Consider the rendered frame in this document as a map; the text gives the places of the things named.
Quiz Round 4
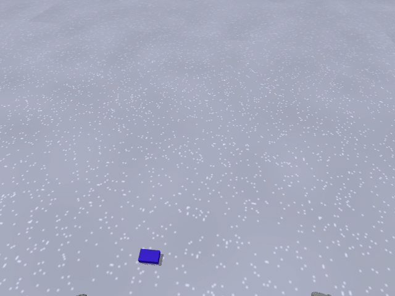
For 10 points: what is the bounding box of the small box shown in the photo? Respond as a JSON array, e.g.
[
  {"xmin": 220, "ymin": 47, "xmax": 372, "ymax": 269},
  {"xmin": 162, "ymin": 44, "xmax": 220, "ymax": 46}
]
[{"xmin": 138, "ymin": 249, "xmax": 160, "ymax": 264}]

